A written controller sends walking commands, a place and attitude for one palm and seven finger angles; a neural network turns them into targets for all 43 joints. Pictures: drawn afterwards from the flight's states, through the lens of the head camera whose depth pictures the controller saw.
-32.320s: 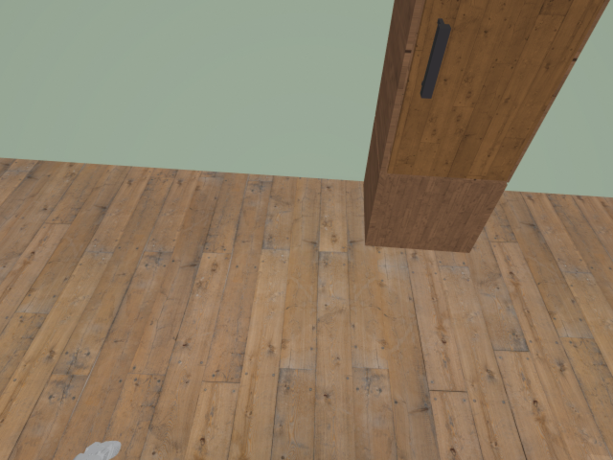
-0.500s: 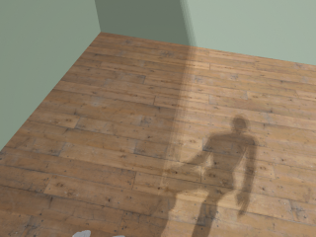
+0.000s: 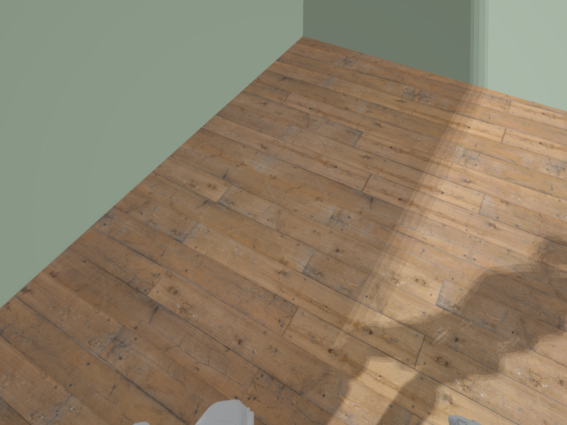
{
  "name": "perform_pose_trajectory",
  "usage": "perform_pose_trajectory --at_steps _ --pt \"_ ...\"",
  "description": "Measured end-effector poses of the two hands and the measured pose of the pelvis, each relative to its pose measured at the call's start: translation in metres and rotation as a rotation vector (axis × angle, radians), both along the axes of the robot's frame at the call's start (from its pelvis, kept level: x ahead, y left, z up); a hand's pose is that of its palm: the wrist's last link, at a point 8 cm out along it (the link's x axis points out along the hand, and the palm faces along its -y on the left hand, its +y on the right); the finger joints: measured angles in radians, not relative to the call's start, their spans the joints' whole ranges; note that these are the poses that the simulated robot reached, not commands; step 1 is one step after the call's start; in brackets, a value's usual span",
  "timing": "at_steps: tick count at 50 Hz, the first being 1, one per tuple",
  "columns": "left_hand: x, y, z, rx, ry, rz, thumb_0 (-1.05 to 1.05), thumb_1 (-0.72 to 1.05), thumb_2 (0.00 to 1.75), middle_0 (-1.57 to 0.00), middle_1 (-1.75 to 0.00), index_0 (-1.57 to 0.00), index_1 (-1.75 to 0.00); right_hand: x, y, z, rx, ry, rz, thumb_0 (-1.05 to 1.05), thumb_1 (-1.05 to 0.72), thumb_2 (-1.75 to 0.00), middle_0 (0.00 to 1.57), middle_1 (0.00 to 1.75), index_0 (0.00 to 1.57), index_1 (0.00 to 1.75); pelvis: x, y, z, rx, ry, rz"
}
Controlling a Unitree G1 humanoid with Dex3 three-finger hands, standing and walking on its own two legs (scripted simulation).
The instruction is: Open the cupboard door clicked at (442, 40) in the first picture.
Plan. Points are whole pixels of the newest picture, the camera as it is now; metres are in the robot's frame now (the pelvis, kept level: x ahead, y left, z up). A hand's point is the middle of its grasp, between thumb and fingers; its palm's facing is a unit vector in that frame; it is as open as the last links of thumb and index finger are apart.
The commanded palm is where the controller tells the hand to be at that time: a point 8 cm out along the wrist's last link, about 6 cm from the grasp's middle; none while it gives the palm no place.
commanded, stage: turn to face it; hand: left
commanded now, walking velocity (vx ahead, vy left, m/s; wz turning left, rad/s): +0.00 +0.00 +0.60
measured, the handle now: out of the picture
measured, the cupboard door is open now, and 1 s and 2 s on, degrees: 45 45 45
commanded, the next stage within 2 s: none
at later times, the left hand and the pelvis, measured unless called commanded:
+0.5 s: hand out of the picture +0.08 +0.21 -0.16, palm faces +0.31 -0.91 -0.28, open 7.4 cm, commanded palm none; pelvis +0.04 -0.03 -0.01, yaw +18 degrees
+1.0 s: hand out of the picture +0.01 +0.19 -0.17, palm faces +0.60 -0.76 -0.26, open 7.4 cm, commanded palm none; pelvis +0.06 -0.04 -0.01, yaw +36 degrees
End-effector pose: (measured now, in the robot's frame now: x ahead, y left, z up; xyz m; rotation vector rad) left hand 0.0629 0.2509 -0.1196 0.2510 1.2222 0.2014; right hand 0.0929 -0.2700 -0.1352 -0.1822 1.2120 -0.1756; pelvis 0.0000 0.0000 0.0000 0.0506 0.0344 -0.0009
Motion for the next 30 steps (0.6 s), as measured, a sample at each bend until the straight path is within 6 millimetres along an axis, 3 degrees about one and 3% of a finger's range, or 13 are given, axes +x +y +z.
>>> perform_pose_trajectory --at_steps 8,11,17,24,27,30 --pt "-0.063 0.006 -0.023 -0.048 0.121 0.162 0.0 0.91 0.9 -0.21 -0.29 -0.2 -0.3 0.083 0.036 0.006 -0.003 -0.078 0.201 0.01 -0.91 -0.9 0.2 0.3 0.2 0.3 0.013 0.005 -0.009 -0.011 -0.007 0.108" --pt "-0.075 0.016 -0.037 -0.055 0.151 0.212 0.0 0.91 0.9 -0.21 -0.29 -0.2 -0.3 0.1 0.05 0.003 -0.011 -0.118 0.253 0.01 -0.91 -0.9 0.2 0.3 0.2 0.3 0.016 0.01 -0.019 -0.024 -0.016 0.145" --pt "-0.049 0.02 -0.025 -0.044 0.061 0.276 0.01 0.91 0.9 -0.2 -0.29 -0.2 -0.3 0.089 0.054 0.006 -0.019 -0.043 0.301 0.01 -0.9 -0.9 0.21 0.3 0.2 0.3 0.022 0.002 -0.008 -0.047 -0.028 0.218" --pt "-0.009 0.004 -0.008 -0.01 -0.074 0.286 0.0 0.91 0.9 -0.2 -0.29 -0.2 -0.3 0.081 0.029 -0.008 0.008 0.047 0.311 0.01 -0.9 -0.9 0.21 0.3 0.21 0.3 0.036 -0.023 -0.008 -0.057 -0.028 0.295" --pt "-0.004 -0.007 -0.009 0.024 -0.113 0.293 0.0 0.91 0.9 -0.21 -0.29 -0.2 -0.3 0.089 0.014 -0.022 0.017 0.065 0.316 0.01 -0.9 -0.9 0.21 0.3 0.21 0.3 0.043 -0.037 -0.018 -0.031 -0.021 0.332" --pt "-0.012 -0.022 -0.005 0.017 -0.094 0.323 0.0 0.91 0.9 -0.21 -0.29 -0.2 -0.3 0.101 0.006 -0.021 0.008 0.084 0.334 0.01 -0.9 -0.9 0.21 0.3 0.2 0.3 0.047 -0.04 -0.014 -0.029 -0.029 0.374"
